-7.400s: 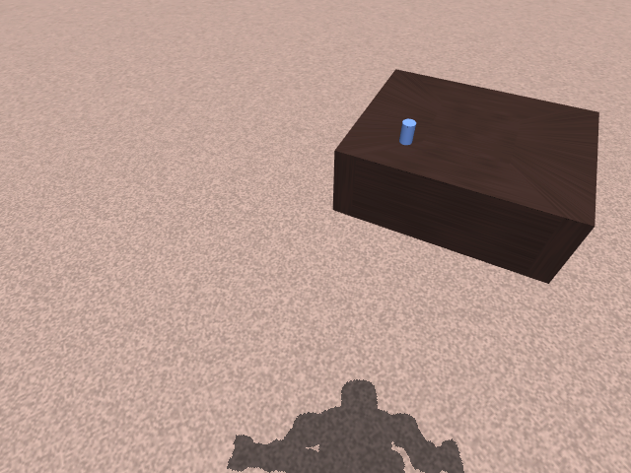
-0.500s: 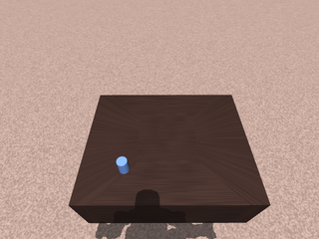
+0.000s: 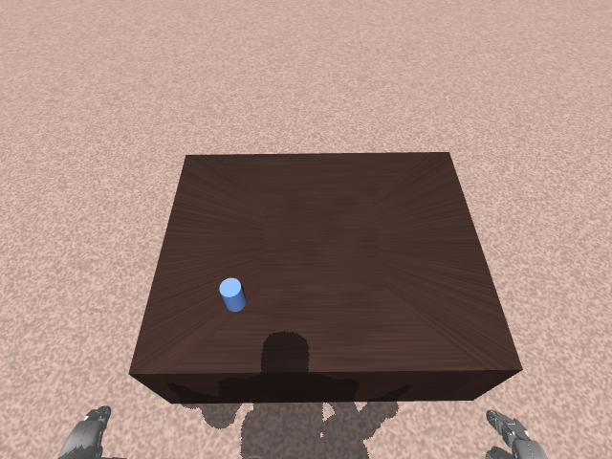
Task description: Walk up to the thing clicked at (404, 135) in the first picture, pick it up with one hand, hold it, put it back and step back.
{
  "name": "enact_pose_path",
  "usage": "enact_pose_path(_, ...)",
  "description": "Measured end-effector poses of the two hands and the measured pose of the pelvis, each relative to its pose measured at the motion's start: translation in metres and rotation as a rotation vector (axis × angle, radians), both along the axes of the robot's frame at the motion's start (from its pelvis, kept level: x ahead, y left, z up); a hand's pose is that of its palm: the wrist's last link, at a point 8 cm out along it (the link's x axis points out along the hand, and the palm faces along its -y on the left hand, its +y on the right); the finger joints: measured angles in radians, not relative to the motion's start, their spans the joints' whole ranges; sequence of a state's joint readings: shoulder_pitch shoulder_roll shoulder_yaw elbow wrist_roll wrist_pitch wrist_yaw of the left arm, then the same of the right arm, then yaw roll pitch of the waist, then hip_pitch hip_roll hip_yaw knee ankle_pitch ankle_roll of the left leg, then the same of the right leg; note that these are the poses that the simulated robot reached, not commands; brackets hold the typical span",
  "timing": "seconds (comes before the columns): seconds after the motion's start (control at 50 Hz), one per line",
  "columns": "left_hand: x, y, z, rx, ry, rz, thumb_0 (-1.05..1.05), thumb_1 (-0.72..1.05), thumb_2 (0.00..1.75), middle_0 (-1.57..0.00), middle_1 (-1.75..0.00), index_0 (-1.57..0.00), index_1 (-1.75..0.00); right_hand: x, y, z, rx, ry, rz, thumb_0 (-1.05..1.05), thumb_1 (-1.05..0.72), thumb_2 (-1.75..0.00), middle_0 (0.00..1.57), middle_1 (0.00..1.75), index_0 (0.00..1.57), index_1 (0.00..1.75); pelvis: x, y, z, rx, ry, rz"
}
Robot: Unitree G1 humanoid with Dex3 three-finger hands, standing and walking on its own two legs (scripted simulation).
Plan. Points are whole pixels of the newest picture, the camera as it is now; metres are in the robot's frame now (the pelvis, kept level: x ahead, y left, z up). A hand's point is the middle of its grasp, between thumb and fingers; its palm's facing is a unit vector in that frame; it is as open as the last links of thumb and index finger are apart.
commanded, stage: go down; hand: left
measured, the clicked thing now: (233, 295) +0.52 +0.20 -0.39
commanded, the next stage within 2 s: none
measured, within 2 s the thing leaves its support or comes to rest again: neither
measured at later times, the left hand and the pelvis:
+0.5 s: hand (123, 456) +0.15 +0.27 -0.13, palm faces +0.02 -0.94 -0.33, open 17.3 cm; pelvis +0.01 +0.00 -0.03, yaw +1 degrees
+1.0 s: hand out of the picture +0.14 +0.28 -0.13, palm faces +0.05 -0.94 -0.34, open 17.4 cm; pelvis -0.01 +0.00 -0.05, yaw +1 degrees
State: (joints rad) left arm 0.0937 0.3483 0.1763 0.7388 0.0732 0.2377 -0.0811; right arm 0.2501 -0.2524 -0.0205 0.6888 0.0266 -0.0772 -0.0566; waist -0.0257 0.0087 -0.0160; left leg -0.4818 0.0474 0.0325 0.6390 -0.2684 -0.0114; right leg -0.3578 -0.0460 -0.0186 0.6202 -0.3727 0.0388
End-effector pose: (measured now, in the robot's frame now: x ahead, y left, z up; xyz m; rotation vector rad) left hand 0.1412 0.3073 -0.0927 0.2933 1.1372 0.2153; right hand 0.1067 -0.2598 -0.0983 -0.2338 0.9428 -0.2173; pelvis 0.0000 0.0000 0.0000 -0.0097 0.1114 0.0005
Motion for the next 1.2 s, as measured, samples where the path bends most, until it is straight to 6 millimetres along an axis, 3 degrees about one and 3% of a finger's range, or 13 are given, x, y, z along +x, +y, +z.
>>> enact_pose_path(0.18, 0.005, 0.004, 0.0, -0.009, -0.031, -0.008, -0.01, -0.43, 0.1, -0.06, -0.09, -0.06, -0.09, 0.031, -0.005, 0.003, -0.056, -0.088, 0.02, 0.01, -0.87, -0.89, 0.2, 0.3, 0.2, 0.3, 0.006, -0.001, -0.011, -0.007, 0.03, 0.007)
enact_pose_path(0.36, 0.004, 0.008, 0.0, -0.011, -0.033, -0.016, -0.01, -0.49, 0.09, -0.07, -0.09, -0.07, -0.09, 0.045, 0.001, -0.003, -0.066, -0.148, 0.027, 0.01, -0.86, -0.89, 0.2, 0.3, 0.2, 0.3, 0.008, -0.001, -0.023, -0.016, 0.062, 0.012)
enact_pose_path(0.64, -0.003, 0.008, 0.0, -0.004, -0.06, -0.013, -0.01, -0.54, 0.09, -0.07, -0.09, -0.07, -0.09, 0.041, 0.012, -0.017, -0.062, -0.189, 0.018, 0.01, -0.87, -0.89, 0.2, 0.3, 0.2, 0.3, 0.004, 0.001, -0.041, -0.031, 0.098, 0.017)
enact_pose_path(1.04, -0.018, 0.012, 0.003, 0.005, -0.08, 0.002, -0.01, -0.53, 0.11, -0.06, -0.08, -0.06, -0.09, 0.034, 0.016, -0.016, -0.092, -0.263, 0.013, 0.01, -0.86, -0.89, 0.2, 0.3, 0.2, 0.3, -0.007, 0.004, -0.05, -0.045, 0.101, 0.023)
enact_pose_path(1.2, -0.008, 0.021, 0.003, 0.014, -0.114, 0.014, -0.01, -0.5, 0.13, -0.06, -0.08, -0.05, -0.09, 0.03, 0.016, -0.018, -0.104, -0.262, 0.02, 0.01, -0.86, -0.89, 0.2, 0.3, 0.2, 0.3, -0.01, 0.004, -0.051, -0.047, 0.102, 0.027)
